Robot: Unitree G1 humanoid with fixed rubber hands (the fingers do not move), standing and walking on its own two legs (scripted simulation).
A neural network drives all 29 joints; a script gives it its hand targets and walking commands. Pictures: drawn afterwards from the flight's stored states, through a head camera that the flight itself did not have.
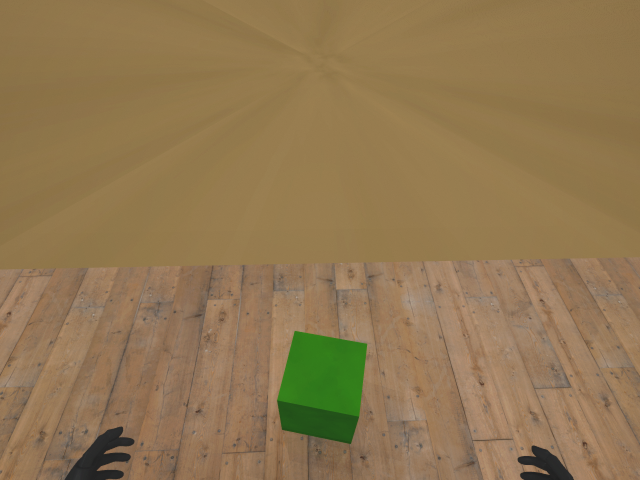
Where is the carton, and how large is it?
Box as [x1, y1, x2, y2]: [277, 331, 366, 443]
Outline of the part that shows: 295,331 277,399 282,429 350,443 359,413 366,344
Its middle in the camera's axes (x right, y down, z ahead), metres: +0.01 +0.43 +1.13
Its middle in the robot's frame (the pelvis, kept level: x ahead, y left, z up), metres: +0.48 +0.00 -0.65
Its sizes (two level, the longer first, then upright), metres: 0.210 0.200 0.250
